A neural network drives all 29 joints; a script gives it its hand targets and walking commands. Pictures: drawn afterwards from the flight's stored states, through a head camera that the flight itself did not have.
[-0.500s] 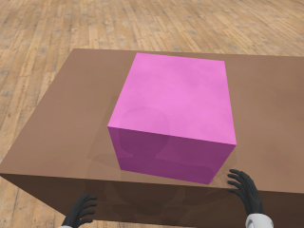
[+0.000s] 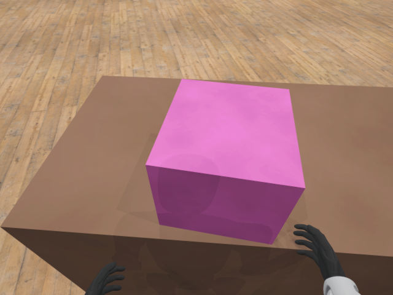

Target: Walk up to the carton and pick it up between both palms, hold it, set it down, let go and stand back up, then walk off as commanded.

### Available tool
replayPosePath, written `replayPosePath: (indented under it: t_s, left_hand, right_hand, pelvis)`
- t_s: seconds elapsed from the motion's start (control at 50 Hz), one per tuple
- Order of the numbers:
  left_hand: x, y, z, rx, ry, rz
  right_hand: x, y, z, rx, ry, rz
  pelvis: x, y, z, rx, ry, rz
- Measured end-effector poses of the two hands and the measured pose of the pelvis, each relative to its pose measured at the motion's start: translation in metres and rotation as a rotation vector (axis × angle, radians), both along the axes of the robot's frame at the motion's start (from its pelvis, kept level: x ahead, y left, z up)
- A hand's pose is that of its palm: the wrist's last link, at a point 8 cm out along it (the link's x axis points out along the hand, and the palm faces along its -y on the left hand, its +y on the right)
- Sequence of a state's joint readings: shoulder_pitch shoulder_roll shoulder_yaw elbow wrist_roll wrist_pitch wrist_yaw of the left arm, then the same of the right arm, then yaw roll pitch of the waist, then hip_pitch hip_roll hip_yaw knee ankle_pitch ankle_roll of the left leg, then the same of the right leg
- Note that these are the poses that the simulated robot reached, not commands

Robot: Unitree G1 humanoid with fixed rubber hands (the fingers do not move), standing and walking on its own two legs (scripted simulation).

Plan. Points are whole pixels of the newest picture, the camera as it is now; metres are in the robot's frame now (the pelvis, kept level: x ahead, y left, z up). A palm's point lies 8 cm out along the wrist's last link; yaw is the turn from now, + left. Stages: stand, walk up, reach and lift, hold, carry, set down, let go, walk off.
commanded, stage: stand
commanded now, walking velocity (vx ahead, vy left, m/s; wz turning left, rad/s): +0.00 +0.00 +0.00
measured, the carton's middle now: (224, 156) +0.44 -0.04 +0.03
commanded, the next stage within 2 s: none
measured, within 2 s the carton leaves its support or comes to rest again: neither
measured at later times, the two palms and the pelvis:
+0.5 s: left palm out of the picture +0.11 +0.27 -0.09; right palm (329, 268) +0.20 -0.24 -0.02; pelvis -0.01 +0.01 +0.00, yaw +0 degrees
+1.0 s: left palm out of the picture +0.10 +0.27 -0.09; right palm (329, 268) +0.20 -0.24 -0.02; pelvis -0.01 +0.01 +0.00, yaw +0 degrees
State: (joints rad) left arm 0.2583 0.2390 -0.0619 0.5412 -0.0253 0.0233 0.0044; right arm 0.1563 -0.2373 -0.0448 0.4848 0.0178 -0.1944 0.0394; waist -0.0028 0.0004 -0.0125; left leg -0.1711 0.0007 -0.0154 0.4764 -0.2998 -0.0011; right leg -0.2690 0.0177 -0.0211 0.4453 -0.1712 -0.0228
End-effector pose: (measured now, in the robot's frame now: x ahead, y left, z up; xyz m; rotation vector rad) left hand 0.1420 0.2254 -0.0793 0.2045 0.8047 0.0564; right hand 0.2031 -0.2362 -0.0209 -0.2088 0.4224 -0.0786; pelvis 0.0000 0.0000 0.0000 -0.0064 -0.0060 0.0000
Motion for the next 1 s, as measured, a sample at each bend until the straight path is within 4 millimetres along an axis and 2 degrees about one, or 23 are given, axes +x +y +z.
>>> replayPosePath:
  t_s: [0.1,0.28,1.0]
  left_hand:
    - [-0.01,0.016,0.002,0.013,-0.031,0.015]
    - [-0.032,0.042,-0.006,0.062,0.033,0.024]
    - [-0.039,0.045,-0.011,0.065,0.067,0.027]
  right_hand:
    - [0.0,0.001,0.002,-0.027,0.017,-0.002]
    - [-0.003,0.0,0.002,-0.047,0.023,-0.002]
    - [-0.003,-0.001,0.002,-0.049,0.019,0.0]
  pelvis:
    - [-0.004,0.007,-0.002,-0.009,-0.022,0.0]
    - [-0.007,0.011,-0.003,-0.015,-0.034,0.0]
    - [-0.006,0.011,-0.003,-0.015,-0.033,0.0]
